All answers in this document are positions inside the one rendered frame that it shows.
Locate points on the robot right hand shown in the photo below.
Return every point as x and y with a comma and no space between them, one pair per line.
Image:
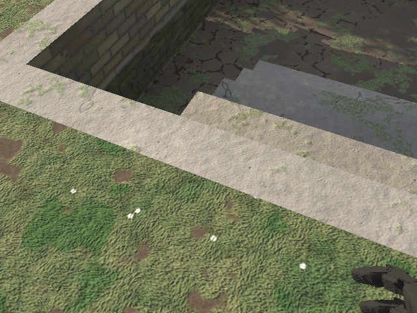
392,279

